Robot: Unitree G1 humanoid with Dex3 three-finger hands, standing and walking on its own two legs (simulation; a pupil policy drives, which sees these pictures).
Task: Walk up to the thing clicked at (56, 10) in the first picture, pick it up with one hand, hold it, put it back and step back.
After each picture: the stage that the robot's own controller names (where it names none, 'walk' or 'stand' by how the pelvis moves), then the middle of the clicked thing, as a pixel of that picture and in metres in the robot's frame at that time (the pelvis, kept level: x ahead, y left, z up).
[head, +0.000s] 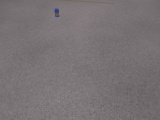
stand; (56, 12) +2.23 +0.39 -0.72
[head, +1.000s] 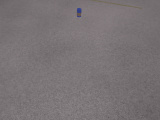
walk; (79, 12) +2.09 +0.19 -0.70
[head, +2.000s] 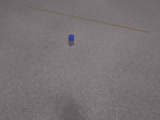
walk; (71, 40) +1.41 +0.19 -0.69
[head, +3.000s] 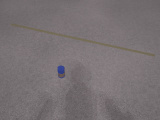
walk; (61, 72) +0.93 +0.20 -0.70
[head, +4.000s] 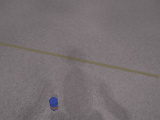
walk; (53, 104) +0.62 +0.19 -0.71
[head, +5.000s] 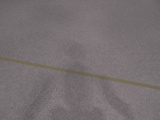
stand; out of the picture +0.45 +0.19 -0.70
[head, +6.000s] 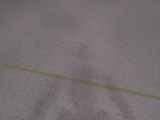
stand; out of the picture +0.40 +0.18 -0.72
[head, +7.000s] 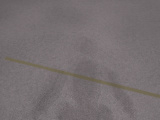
stand; out of the picture +0.39 +0.15 -0.71
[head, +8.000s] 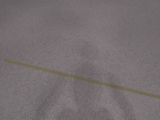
stand; out of the picture +0.42 +0.17 -0.73
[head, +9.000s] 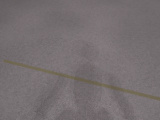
stand; out of the picture +0.42 +0.17 -0.73
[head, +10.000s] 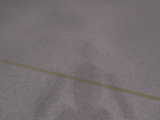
go down; out of the picture +0.40 +0.18 -0.73
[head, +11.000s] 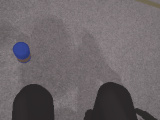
go down; (22, 53) +0.49 +0.21 -0.33
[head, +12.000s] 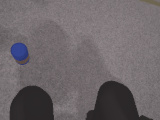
approach; (20, 54) +0.49 +0.22 -0.30
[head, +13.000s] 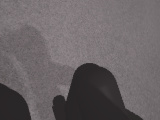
close in; out of the picture +0.48 +0.26 -0.23
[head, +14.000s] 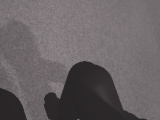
close; out of the picture +0.47 +0.27 -0.23
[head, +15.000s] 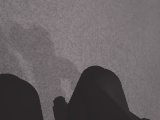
lift; out of the picture +0.40 +0.23 -0.23
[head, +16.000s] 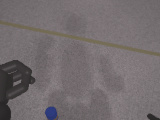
lift; (52, 115) +0.36 +0.16 -0.53
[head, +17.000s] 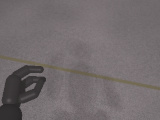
go down; out of the picture +0.32 +0.16 -0.67
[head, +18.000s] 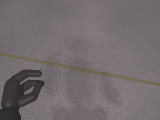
hold; out of the picture +0.32 +0.16 -0.68
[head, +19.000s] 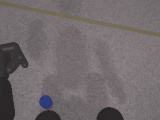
crouch; (46, 102) +0.35 +0.16 -0.49
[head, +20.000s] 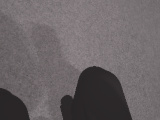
lower; out of the picture +0.38 +0.22 -0.25
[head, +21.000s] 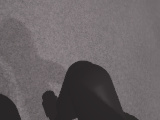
lower; out of the picture +0.37 +0.23 -0.23
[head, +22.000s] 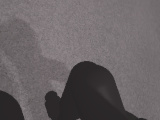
lower; out of the picture +0.37 +0.23 -0.23
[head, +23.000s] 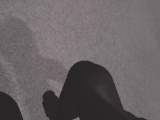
lower; out of the picture +0.37 +0.23 -0.23
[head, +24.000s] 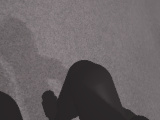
lower; out of the picture +0.37 +0.23 -0.23
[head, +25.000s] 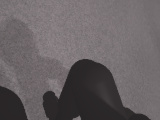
open; out of the picture +0.37 +0.23 -0.23
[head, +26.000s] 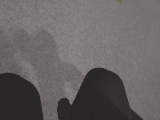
stand; out of the picture +0.38 +0.22 -0.25
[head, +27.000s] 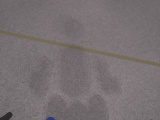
stand; out of the picture +0.34 +0.16 -0.59
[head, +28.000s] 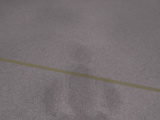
stand; out of the picture +0.32 +0.16 -0.67
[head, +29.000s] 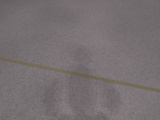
stand; out of the picture +0.32 +0.16 -0.67
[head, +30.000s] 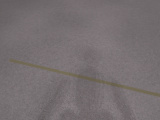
stand; out of the picture +0.34 +0.15 -0.72
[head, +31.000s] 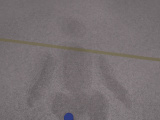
walk; (69, 119) +0.38 +0.11 -0.69
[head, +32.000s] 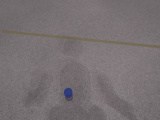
walk; (68, 94) +0.61 +0.14 -0.70
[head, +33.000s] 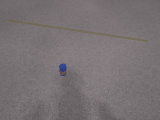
stand; (63, 69) +0.94 +0.18 -0.70
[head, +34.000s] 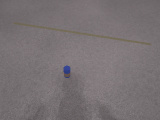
stand; (67, 72) +0.95 +0.15 -0.71
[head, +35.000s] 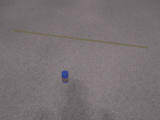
stand; (65, 76) +0.97 +0.17 -0.73
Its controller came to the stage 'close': yes
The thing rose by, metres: 0.02
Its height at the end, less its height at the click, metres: +0.00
